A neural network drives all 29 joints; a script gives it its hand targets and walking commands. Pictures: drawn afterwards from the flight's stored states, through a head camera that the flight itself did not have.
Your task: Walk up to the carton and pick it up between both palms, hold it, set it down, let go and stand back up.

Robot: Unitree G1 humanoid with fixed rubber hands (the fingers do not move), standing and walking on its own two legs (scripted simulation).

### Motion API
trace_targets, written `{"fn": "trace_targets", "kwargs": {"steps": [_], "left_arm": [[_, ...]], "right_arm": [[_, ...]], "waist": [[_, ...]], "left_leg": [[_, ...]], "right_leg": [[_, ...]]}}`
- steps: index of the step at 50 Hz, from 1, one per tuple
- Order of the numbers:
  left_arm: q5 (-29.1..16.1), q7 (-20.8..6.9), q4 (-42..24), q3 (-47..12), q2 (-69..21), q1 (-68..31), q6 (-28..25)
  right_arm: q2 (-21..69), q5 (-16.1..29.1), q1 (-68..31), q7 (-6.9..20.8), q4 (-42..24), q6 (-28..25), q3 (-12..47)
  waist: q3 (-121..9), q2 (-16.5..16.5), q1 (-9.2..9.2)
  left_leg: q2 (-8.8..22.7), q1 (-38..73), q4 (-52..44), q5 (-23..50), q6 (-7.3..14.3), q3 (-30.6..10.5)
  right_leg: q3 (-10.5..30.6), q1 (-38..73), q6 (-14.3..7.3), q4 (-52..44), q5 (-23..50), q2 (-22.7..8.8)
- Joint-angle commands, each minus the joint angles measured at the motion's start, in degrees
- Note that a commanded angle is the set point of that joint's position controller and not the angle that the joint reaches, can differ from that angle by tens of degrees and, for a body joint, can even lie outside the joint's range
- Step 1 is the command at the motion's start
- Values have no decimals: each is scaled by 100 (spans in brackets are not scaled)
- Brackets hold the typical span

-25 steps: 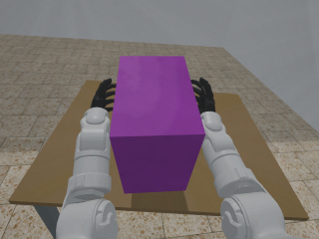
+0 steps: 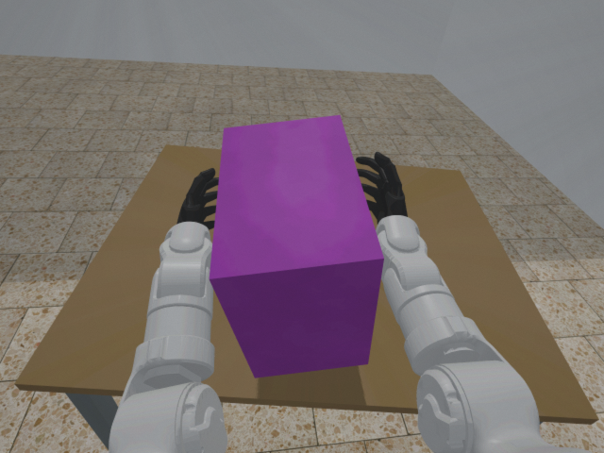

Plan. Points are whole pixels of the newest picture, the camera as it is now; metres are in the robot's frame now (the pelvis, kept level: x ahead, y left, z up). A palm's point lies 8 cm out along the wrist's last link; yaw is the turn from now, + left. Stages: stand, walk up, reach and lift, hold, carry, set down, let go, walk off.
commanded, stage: set down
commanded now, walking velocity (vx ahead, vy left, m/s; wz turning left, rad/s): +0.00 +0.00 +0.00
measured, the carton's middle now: (296, 247) +0.39 +0.01 +0.11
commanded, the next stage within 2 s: none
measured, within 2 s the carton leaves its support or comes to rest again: neither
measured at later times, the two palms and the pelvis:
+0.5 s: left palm (199, 236) +0.40 +0.14 +0.12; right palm (384, 221) +0.40 -0.11 +0.15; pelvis +0.00 +0.00 +0.00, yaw -1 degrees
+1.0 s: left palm (207, 244) +0.41 +0.14 +0.09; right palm (384, 232) +0.41 -0.12 +0.13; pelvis +0.00 +0.00 +0.00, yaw -3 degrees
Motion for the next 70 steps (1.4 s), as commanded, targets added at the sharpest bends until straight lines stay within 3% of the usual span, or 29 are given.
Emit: {"fn": "trace_targets", "kwargs": {"steps": [1,6,13,19,23,34,46,53,62,66,70], "left_arm": [[-710,-636,-852,-2493,-3144,-4457,-642],[-758,-497,-684,-2629,-3287,-4467,-742],[-382,-595,43,-1972,-3096,-4155,-756],[-282,-583,169,-1659,-3042,-4361,-934],[-352,-490,181,-1714,-3144,-4497,-1129],[-335,-342,538,-1688,-3213,-4673,-1398],[-162,-308,942,-1144,-2986,-4499,-1569],[-109,-297,1110,-993,-2903,-4428,-1778],[-234,-176,1172,-1254,-3086,-4547,-2104],[-215,-145,1201,-1305,-3133,-4548,-2199],[-153,-132,1329,-1182,-3072,-4413,-2243]], "right_arm": [[2828,25,-3699,639,-1212,-413,1536],[2937,-27,-3731,710,-1121,-377,1565],[3016,-294,-3425,702,-540,-248,1221],[3120,-514,-3494,792,-354,-339,928],[3181,-668,-3559,886,-354,-473,798],[3242,-1212,-3301,993,105,-514,162],[3322,-1365,-3299,1151,58,-566,21],[3357,-1634,-3089,1180,148,-609,-168],[3493,-1812,-2947,1187,288,-796,-186],[3551,-1821,-2911,1185,346,-859,-146],[3564,-1847,-2801,1195,413,-877,-146]], "waist": [[-2795,768,-50],[-3039,688,55],[-2510,468,151],[-2493,544,226],[-2845,607,286],[-3038,698,126],[-3060,582,466],[-3205,506,461],[-3696,660,345],[-3767,758,390],[-3614,644,438]], "left_leg": [[-237,764,202,2327,-228,500],[-195,802,188,2255,-215,486],[-238,213,-91,1508,-52,593],[-227,127,-146,1396,-37,652],[-193,261,-48,1652,-88,681],[-139,366,14,1752,-176,708],[-162,-17,-34,1816,-96,844],[-160,-155,-45,1776,-50,911],[-84,35,209,2403,-162,832],[-80,-5,273,2544,-184,828],[-63,-183,238,2473,-148,833]], "right_leg": [[-368,483,282,220,2152,278],[-361,289,260,206,2058,307],[-254,619,331,254,2202,192],[-280,449,351,261,2072,205],[-322,333,315,266,2113,233],[-359,12,270,211,1943,274],[-262,166,290,329,2264,249],[-213,162,304,406,2486,185],[-258,-73,237,512,2894,232],[-247,-93,213,538,2980,247],[-211,17,225,569,3071,228]]}}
